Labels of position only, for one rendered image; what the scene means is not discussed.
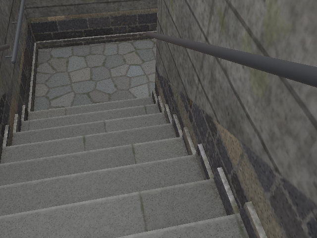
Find stairs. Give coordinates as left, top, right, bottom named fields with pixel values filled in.
left=0, top=96, right=250, bottom=238

